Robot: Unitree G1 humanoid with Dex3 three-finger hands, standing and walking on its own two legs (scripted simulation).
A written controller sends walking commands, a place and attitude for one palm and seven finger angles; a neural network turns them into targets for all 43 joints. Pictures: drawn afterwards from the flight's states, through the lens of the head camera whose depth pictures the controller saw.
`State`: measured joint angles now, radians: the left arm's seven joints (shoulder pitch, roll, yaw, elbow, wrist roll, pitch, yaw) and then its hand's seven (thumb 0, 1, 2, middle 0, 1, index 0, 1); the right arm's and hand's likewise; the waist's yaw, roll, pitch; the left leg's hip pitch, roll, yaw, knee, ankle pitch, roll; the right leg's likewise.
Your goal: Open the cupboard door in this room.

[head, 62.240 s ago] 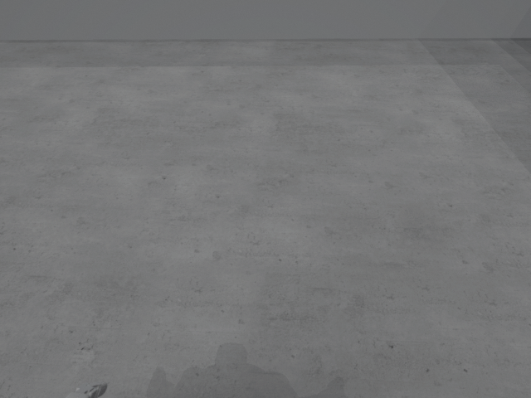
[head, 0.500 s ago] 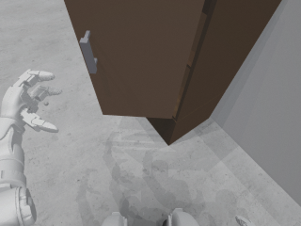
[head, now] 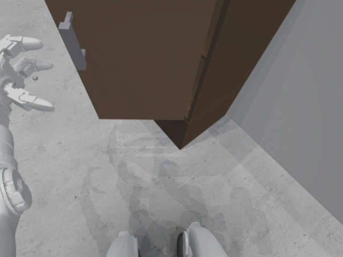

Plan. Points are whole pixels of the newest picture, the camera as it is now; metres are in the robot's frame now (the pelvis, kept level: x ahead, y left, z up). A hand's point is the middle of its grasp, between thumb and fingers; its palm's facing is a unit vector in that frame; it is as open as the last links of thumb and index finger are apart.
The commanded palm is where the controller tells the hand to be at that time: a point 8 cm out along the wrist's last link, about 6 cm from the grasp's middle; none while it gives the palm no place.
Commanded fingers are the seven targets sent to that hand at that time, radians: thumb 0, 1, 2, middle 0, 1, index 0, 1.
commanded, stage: move the hooked fingers beside the handle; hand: left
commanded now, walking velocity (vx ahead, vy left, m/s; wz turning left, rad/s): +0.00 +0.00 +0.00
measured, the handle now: (75, 42) +0.60 +0.20 +0.08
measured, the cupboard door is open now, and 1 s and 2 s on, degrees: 52 52 52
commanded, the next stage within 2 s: slide the fingers in behind the handle in 1.20 s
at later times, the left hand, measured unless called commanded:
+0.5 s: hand (47, 50) +0.56 +0.25 +0.09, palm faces -0.07 -1.00 -0.03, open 14.0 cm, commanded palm +0.55 +0.29 +0.08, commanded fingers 0.00 -0.50 0.30 -0.30 -1.20 -0.30 -1.20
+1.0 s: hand (46, 57) +0.55 +0.25 +0.08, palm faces -0.06 -1.00 -0.02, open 14.0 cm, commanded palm +0.53 +0.29 +0.08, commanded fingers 0.00 -0.50 0.30 -0.30 -1.20 -0.30 -1.20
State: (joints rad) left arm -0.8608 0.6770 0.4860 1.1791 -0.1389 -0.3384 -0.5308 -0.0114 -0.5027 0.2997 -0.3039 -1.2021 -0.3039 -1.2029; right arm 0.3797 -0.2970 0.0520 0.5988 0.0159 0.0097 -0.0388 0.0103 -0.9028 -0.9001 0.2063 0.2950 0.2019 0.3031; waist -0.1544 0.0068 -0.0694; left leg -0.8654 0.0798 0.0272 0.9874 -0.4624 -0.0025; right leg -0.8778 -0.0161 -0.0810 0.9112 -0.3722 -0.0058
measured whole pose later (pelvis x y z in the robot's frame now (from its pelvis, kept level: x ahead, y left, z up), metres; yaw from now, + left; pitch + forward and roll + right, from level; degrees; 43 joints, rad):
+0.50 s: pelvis +0.01 +0.01 -0.01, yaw -2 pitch +26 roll -4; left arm -1.11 0.84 0.51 1.31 -0.03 -0.28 -0.48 -0.01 -0.50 0.30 -0.30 -1.20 -0.30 -1.20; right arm 0.44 -0.29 0.08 0.58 -0.01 0.08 -0.02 0.01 -0.90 -0.90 0.21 0.29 0.20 0.30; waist -0.26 0.03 -0.06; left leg -1.00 0.09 0.02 1.04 -0.49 0.01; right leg -1.00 0.00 -0.08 0.92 -0.37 0.01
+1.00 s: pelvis +0.03 +0.01 +0.00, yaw -1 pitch +24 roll -4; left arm -0.97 0.72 0.49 1.20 -0.08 -0.30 -0.46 -0.01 -0.50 0.30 -0.30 -1.20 -0.30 -1.20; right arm 0.41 -0.28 0.06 0.57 -0.01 0.11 0.00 0.01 -0.90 -0.90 0.21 0.29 0.20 0.30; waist -0.21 0.02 -0.08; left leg -0.92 0.09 0.01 1.00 -0.50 0.01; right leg -0.91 0.00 -0.09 0.88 -0.38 0.01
